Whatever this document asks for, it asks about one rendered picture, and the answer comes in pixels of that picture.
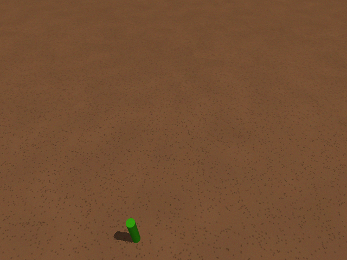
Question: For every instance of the can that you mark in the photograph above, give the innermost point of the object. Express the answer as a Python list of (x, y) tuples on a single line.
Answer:
[(132, 228)]

